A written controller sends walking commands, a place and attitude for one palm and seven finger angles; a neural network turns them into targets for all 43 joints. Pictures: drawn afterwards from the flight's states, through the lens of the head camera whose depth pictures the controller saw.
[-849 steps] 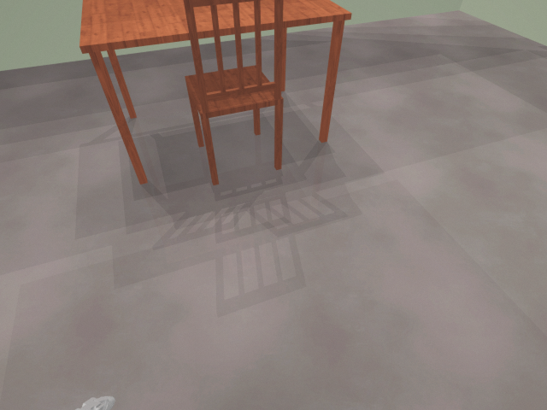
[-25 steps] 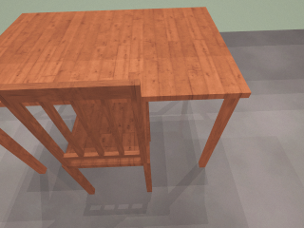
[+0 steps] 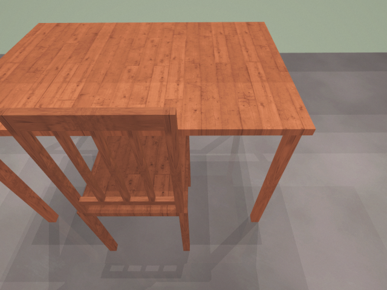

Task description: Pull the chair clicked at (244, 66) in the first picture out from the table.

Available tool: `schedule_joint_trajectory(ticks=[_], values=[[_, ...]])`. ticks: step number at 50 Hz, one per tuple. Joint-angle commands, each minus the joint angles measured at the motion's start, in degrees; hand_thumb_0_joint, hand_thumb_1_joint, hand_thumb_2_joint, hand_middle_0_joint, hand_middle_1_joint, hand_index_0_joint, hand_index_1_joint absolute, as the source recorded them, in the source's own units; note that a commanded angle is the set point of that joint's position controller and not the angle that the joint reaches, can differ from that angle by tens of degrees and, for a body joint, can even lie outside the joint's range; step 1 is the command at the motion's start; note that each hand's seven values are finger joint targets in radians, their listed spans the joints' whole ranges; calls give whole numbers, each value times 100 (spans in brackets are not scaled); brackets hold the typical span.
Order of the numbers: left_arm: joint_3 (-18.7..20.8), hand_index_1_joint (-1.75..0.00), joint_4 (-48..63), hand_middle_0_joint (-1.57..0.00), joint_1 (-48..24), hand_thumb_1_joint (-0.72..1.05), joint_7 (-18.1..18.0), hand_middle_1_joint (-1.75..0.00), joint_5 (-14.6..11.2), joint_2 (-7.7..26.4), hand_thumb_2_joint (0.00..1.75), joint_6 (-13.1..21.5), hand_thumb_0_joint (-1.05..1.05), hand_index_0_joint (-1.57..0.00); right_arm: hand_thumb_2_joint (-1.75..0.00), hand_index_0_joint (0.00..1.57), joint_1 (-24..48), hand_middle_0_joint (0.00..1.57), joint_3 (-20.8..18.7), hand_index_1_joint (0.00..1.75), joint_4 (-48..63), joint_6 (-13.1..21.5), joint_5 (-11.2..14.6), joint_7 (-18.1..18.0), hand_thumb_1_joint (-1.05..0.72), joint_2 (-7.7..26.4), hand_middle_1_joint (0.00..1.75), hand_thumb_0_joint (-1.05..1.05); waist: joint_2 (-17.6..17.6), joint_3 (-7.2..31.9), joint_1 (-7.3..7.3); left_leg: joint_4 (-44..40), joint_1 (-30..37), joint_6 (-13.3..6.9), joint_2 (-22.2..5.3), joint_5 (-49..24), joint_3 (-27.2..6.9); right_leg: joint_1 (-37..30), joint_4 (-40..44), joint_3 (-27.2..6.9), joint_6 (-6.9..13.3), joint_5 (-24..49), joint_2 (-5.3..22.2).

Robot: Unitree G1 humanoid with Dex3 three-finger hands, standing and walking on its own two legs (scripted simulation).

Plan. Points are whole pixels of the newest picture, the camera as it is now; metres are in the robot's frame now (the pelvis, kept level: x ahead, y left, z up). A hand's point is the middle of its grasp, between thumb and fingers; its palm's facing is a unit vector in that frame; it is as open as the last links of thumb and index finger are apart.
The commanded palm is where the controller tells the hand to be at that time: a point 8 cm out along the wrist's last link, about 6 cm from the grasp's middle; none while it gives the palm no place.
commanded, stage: look again from close up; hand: left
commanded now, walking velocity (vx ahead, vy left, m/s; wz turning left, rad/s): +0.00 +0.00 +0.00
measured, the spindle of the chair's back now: (113, 170) +0.43 +0.26 -0.08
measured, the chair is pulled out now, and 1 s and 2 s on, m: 0.00 0.00 0.00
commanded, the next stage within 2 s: raise the hand toward the chair's back in 0.86 s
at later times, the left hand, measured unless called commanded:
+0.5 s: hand out of the picture +0.03 +0.24 -0.18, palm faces +0.00 -0.98 -0.21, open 7.4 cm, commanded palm none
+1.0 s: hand out of the picture +0.01 +0.23 -0.18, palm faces +0.07 -0.98 -0.18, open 7.4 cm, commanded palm +0.10 +0.29 -0.08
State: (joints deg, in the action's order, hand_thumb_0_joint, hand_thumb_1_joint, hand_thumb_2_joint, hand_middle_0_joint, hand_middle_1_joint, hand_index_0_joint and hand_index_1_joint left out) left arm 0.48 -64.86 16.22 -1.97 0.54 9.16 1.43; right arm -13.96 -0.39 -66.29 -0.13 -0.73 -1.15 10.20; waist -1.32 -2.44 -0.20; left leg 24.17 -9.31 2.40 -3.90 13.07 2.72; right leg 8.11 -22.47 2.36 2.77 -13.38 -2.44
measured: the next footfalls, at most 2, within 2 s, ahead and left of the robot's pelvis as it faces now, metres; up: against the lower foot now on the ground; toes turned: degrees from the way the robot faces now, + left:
none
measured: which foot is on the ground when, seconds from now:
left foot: down 0.00-1.00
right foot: down 0.00-1.00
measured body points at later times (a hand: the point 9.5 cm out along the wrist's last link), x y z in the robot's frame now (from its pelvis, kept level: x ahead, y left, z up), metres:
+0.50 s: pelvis +0.00 +0.06 -0.01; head +0.01 +0.06 +0.44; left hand +0.03 +0.29 -0.16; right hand +0.01 -0.17 -0.16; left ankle -0.02 +0.14 -0.74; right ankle -0.01 -0.08 -0.74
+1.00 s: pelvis +0.00 +0.06 +0.00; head +0.01 +0.07 +0.44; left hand +0.01 +0.29 -0.16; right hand +0.02 -0.17 -0.16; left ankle -0.02 +0.14 -0.74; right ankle -0.01 -0.08 -0.74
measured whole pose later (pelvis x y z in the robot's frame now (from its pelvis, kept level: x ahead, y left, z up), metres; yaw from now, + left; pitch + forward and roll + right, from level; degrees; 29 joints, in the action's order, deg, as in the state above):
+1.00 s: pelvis +0.00 +0.06 +0.00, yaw +0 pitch -1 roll +0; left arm -0.2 -54.5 19.3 -2.6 -1.8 9.0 -2.9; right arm -15.7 1.2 -61.4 1.9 0.2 -1.5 9.5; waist 0.8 -2.7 -0.1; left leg 26.7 -9.0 -3.2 2.0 16.3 4.1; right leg 9.6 -26.5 0.1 -2.3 -15.3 2.5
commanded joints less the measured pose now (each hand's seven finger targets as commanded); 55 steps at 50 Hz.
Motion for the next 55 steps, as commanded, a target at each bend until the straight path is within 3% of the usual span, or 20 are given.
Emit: schedule_joint_trajectory(ticks=[1, 2, 3, 5, 8, 10, 11, 12, 15, 20, 28, 47, 48, 49, 50, 51, 52, 53, 54, 55], values=[[136, -30, 437, -20, 404, 90, -155, -30, 67, 1013, 90, 225, 0, -20, -90, 20, -153, 20, -75, 30, 758, 12, 11, 17, -90, 263, 30, 0, 131, 410, -19, 1383, -694, -220, 40, 882, -212, -186, 406, -1380, 28, 3034, 1742], [117, -30, 479, -20, 258, 90, -138, -30, 75, 952, 90, 205, 0, -20, -90, 20, -180, 20, -88, 30, 774, 25, 24, 28, -90, 219, 30, 0, 222, 352, -119, 1269, -580, -185, 3, 891, -126, 182, 449, -1227, 373, 1943, 1647], [113, -30, 584, -20, 162, 90, -125, -30, 81, 903, 90, 205, 0, -20, -90, 20, -344, 20, -82, 30, 763, 46, 16, 37, -90, 212, 30, 0, 338, 389, -183, 1042, -413, -148, 120, 642, -86, 312, 382, -1103, 443, 1560, 1485], [76, -30, 614, -20, 42, 90, -107, -30, 41, 796, 90, 158, 0, -20, -90, 20, -599, 20, -70, 30, 732, 111, 16, 23, -90, 249, 30, 0, 421, 301, -259, 274, -17, -198, 106, 113, -187, 575, 85, -856, 281, 978, 1166], [43, -30, 673, -20, 131, 90, -82, -30, 9, 560, 90, 83, 0, -20, -90, 20, -551, 20, -60, 30, 797, 167, -34, -1, -90, 498, 30, 0, 280, -110, -83, 25, -358, -378, -279, -439, -511, 748, -38, -675, 33, 194, 749], [26, -30, 624, -20, 173, 90, -66, -30, 18, 601, 90, 23, 0, -20, -90, 20, -396, 20, -26, 30, 806, 206, -19, -18, -90, 488, 30, 0, -340, -217, 18, -196, -558, -447, -281, -758, -696, 479, -265, -528, -22, 273, 666], [22, -30, 618, -20, 257, 90, -56, -30, 19, 587, 90, -8, 0, -20, -90, 20, -357, 20, -23, 30, 823, 214, -26, -26, -90, 510, 30, 0, -480, -256, 73, -308, -632, -486, -324, -709, -735, 415, -286, -480, -43, 136, 608], [13, -30, 605, -20, 300, 90, -55, -30, 25, 572, 90, -22, 0, -20, -90, 20, -331, 20, -21, 30, 830, 217, -19, -32, -90, 521, 30, 0, -359, -318, 91, -349, -716, -497, -309, -556, -752, 390, -274, -456, -61, 79, 609], [-5, -30, 608, -20, 263, 90, -43, -30, 22, 576, 90, -31, 0, -20, -90, 20, -362, 20, -17, 30, 829, 224, -7, -40, -90, 563, 30, 0, 118, -283, 66, -378, -584, -497, -241, -386, -695, 415, -223, -500, -81, 154, 672], [-4, -30, 635, -20, 229, 90, -41, -30, 14, 621, 90, -48, 0, -20, -90, 20, -408, 20, -11, 30, 755, 261, -4, -45, -90, 617, 30, 0, 90, 17, 71, -380, -314, -526, -238, -888, -675, 257, -322, -467, -123, 442, 708], [-11, -30, 516, -20, 218, 90, -51, -30, -4, 655, 90, -59, 0, -20, -90, 20, -422, 20, 5, 30, 596, 271, 10, -73, -90, 589, 30, 0, 9, 59, 67, -278, -56, -511, -206, -1568, -582, 161, -314, -445, -154, 842, 783], [-74, -30, 259, -20, 409, 90, -54, -30, 10, 544, 90, -52, 0, -20, -90, 20, -340, 20, 22, 30, 359, 238, 41, -65, -90, 517, 30, 0, 151, -248, 47, -514, 25, -505, -156, -1011, -542, 286, -5, -536, -191, 698, 831], [-54, -30, 112, -20, 711, 90, -266, -30, 110, 666, 90, 70, 0, -20, -90, 20, -63, 20, -2, 30, 744, 262, 89, -45, -90, 699, 30, 0, 379, -93, 132, 615, -167, -322, -335, -2750, -463, 330, -197, -636, -258, 2610, 1049], [858, -30, 9122, -20, -3513, 88, -266, -30, -1043, 2027, 89, 1247, 0, -20, -90, 20, -362, 20, -165, 30, 2630, 1058, 328, -257, -90, 1526, 30, 0, -630, 2776, -483, 66, 1444, -97, 158, -3290, -664, 115, -743, 13, -169, 2224, 411], [635, -29, 7397, -20, -1029, 85, -460, -29, -540, 1428, 88, 846, 0, -20, -90, 20, 252, 20, 31, 30, 2308, 1559, 272, -413, -90, 943, 30, 0, -1355, 2413, -15, -180, 1711, -89, -144, -3927, -483, 635, -1231, -2, -78, 388, 273], [373, -29, 6773, -19, -755, 83, -747, -29, -648, 1104, 87, 530, 0, -19, -90, 20, 184, 20, -84, 30, 1915, 1707, 277, -400, -90, 992, 30, 0, -1166, 2017, -129, -172, 1112, 74, -65, -3279, -462, 985, -1378, 90, -149, -335, 298], [-371, -29, 5764, -19, 798, 81, -650, -29, -744, -265, 86, 12, 0, -19, -90, 20, -60, 20, -109, 30, 1886, 1687, 348, -300, -90, 779, 30, 0, -624, 1139, -246, -255, 626, 14, -91, -2572, -573, 1426, -1355, 161, -198, -564, 317], [-503, -28, 6950, -19, -58, 78, -500, -28, -997, -287, 85, 226, 0, -19, -90, 20, 109, 20, -118, 30, 2402, 1740, 357, -252, -90, 1017, 30, 0, -602, 561, -236, -124, 36, -64, 0, -1762, -632, 1368, -1235, 201, -201, -469, 390], [-153, -28, 6872, -19, -151, 76, -433, -28, -935, 31, 84, 502, 0, -19, -90, 20, 219, 20, -201, 30, 2560, 1835, 299, -249, -90, 1118, 30, 0, -387, 336, -292, 148, -373, -102, 98, -893, -659, 1527, -1024, 267, -163, -469, 351], [-73, -27, 6678, -18, -149, 74, -340, -27, -884, 55, 83, 813, 0, -18, -90, 20, 276, 20, -186, 30, 2747, 1901, 216, -226, -90, 1154, 30, 0, -210, 80, -313, 461, -895, -150, 274, -250, -633, 1720, -895, 329, -142, -342, 327]])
